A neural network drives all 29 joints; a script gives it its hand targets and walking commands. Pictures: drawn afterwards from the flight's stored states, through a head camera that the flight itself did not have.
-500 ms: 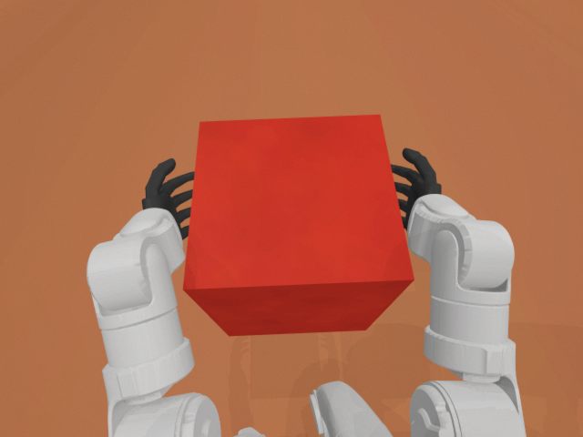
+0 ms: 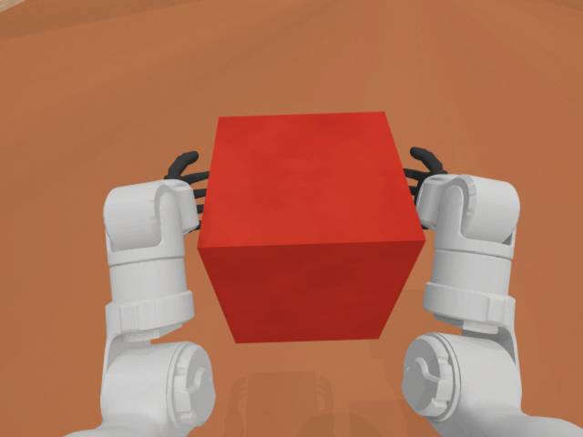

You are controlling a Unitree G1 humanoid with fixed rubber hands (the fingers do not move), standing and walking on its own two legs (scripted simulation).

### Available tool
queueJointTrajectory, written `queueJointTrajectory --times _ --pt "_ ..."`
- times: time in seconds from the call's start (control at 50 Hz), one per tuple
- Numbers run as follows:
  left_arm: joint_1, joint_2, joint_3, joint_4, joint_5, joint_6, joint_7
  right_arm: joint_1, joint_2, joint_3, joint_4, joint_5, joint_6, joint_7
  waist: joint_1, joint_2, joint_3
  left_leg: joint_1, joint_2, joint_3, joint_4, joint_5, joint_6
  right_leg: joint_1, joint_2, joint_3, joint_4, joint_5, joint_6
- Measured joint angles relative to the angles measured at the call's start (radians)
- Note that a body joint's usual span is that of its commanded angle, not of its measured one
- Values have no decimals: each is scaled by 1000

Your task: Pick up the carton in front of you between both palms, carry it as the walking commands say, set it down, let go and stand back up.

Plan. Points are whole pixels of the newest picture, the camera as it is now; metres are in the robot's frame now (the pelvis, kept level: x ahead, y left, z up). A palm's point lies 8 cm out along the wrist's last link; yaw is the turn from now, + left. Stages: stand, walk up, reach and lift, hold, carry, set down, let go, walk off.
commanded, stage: carry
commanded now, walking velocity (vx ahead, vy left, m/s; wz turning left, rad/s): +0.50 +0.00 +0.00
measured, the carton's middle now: (304, 236) +0.38 +0.02 +0.10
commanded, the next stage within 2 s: none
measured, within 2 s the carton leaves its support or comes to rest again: neither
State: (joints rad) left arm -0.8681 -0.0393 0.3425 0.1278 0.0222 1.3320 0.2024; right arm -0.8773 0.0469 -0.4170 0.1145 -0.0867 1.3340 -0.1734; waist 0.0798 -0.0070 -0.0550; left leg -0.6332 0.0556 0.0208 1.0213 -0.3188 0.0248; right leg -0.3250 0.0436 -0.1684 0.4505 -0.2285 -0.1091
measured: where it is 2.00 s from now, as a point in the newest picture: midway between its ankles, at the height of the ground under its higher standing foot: (304, 246)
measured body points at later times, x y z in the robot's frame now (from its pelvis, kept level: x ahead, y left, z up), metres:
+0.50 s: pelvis +0.34 +0.02 -0.01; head +0.35 +0.02 +0.44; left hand +0.61 +0.15 +0.07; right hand +0.59 -0.15 +0.07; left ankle +0.22 +0.14 -0.72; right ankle +0.39 -0.10 -0.74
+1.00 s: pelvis +0.63 +0.05 +0.01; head +0.62 +0.05 +0.46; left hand +0.91 +0.17 +0.10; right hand +0.88 -0.14 +0.10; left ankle +0.57 +0.13 -0.74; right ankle +0.67 -0.08 -0.70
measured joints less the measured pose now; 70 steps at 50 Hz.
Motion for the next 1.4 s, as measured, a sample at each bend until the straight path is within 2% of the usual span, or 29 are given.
queueJointTrajectory --times 0.04,0.1,0.16,0.2,0.24,0.28,0.36,0.44,0.48,0.5,0.54,0.58,0.64,0.7,0.72,0.76,0.8,0.84,0.88,0.92,0.98,1.1,1.14,1.16,1.18,1.22,1.26,1.32,1.4 --pt "36 -20 6 -27 6 -32 -3 33 16 0 -25 -4 -30 5 -9 0 6 -16 14 14 -140 54 -12 39 -11 4 -27 -21 13" --pt "124 -62 13 -79 35 -78 -24 123 42 30 -73 -12 -74 17 -34 -6 7 24 7 55 -373 135 -27 110 -34 11 -59 -64 41" --pt "259 -112 6 -170 70 -106 -48 247 84 63 -135 -26 -110 34 -54 -1 -7 136 -7 125 -582 241 -16 163 -55 28 -13 -150 75" --pt "365 -123 -9 -247 66 -127 -73 353 132 95 -189 -30 -157 39 -61 -16 -18 175 -11 148 -569 234 19 107 -79 61 171 -193 96" --pt "465 -125 -34 -311 56 -147 -89 465 165 141 -247 -34 -198 41 -74 -15 -1 202 -6 160 -540 158 21 3 -70 103 401 -229 113" --pt "554 -136 -80 -352 60 -163 -94 558 125 216 -287 -12 -201 54 -81 5 21 257 6 163 -574 126 9 -88 -58 112 501 -233 120" --pt "691 -97 -208 -411 48 -184 -97 705 89 295 -387 5 -198 54 -103 32 31 369 23 160 -663 101 -10 -178 -72 87 320 -158 124" --pt "816 -88 -265 -525 35 -191 -98 820 81 351 -506 18 -191 49 -114 34 -2 465 40 151 -647 7 -43 -136 -82 27 22 35 115" --pt "849 -89 -292 -578 37 -186 -97 859 80 357 -568 27 -185 48 -112 20 -35 466 48 136 -511 -90 -61 -86 -94 6 -26 127 91" --pt "857 -89 -308 -578 40 -195 -97 867 80 346 -586 31 -181 48 -104 34 -52 428 62 109 -383 -113 -65 -81 -90 -9 24 109 87" --pt "862 -89 -326 -576 46 -187 -96 876 81 331 -599 38 -161 48 -87 37 -88 325 44 57 -127 -184 -62 -42 -90 -23 60 13 87" --pt "868 -90 -323 -588 52 -159 -95 877 81 337 -595 39 -143 48 -66 23 -127 233 25 52 -19 -199 -52 14 -95 -20 30 -30 98" --pt "864 -89 -309 -586 58 -118 -94 869 80 346 -562 34 -126 51 -44 -1 -171 168 29 86 -171 -114 -48 114 -106 -12 -50 -42 124" --pt "846 -88 -301 -577 55 -93 -90 851 80 341 -550 29 -105 52 -34 -5 -179 164 30 119 -387 44 -45 195 -118 -5 -62 -92 147" --pt "831 -87 -298 -574 52 -87 -88 841 79 336 -553 28 -98 52 -35 -1 -171 175 28 134 -447 78 -45 214 -123 -4 -34 -125 157" --pt "802 -81 -282 -567 47 -76 -86 816 80 337 -533 26 -100 52 -41 -13 -157 198 18 161 -437 149 -5 225 -149 13 61 -211 168" --pt "787 -71 -254 -547 34 -66 -84 787 80 350 -487 23 -102 46 -63 -18 -158 211 8 186 -392 70 30 148 -157 59 263 -252 153" --pt "773 -65 -247 -536 27 -53 -72 773 81 349 -464 30 -99 40 -83 1 -147 247 9 200 -418 29 37 29 -133 88 480 -267 140" --pt "761 -88 -234 -525 31 -54 -71 781 81 338 -472 31 -99 39 -97 16 -135 299 5 209 -488 38 30 -79 -122 84 583 -232 131" --pt "764 -94 -244 -528 35 -67 -73 793 81 330 -493 34 -103 39 -112 23 -122 360 0 213 -566 46 26 -151 -119 73 546 -176 123" --pt "779 -89 -264 -565 38 -86 -80 800 81 333 -537 37 -109 38 -133 27 -104 444 -2 208 -650 43 12 -213 -122 50 388 -82 120" --pt "814 -87 -275 -640 41 -96 -84 799 81 347 -593 44 -103 38 -129 29 -84 608 14 200 -693 -51 -40 -191 -99 -32 54 92 97" --pt "808 -88 -277 -642 40 -91 -84 800 80 345 -602 43 -97 38 -122 26 -79 622 31 180 -580 -132 -61 -128 -86 -61 -15 130 70" --pt "800 -88 -282 -623 41 -95 -84 800 79 336 -599 42 -97 38 -106 28 -81 581 49 163 -448 -146 -67 -126 -89 -71 20 173 44" --pt "793 -88 -287 -594 42 -102 -84 797 79 324 -585 41 -94 38 -90 37 -80 516 58 120 -281 -138 -63 -123 -84 -79 63 144 28" --pt "792 -88 -287 -553 44 -99 -84 797 80 316 -552 36 -85 38 -73 38 -75 369 44 54 2 -131 -49 -82 -83 -88 70 70 20" --pt "804 -88 -279 -534 44 -92 -84 804 79 327 -523 27 -82 40 -60 32 -73 248 44 49 103 -64 -39 -24 -82 -91 13 54 32" --pt "822 -88 -272 -536 43 -93 -84 814 80 342 -506 22 -92 43 -44 20 -64 130 58 67 13 35 -45 59 -81 -80 -79 57 44" --pt "826 -88 -279 -572 32 -114 -84 826 80 348 -559 20 -105 43 -45 24 -50 70 65 82 -237 104 -53 162 -84 -77 -152 29 61"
